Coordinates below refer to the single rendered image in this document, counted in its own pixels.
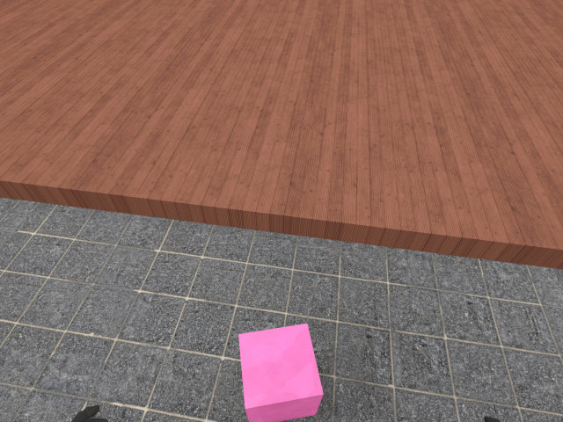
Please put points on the carton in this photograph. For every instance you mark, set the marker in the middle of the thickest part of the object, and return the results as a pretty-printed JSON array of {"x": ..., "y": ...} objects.
[{"x": 280, "y": 374}]

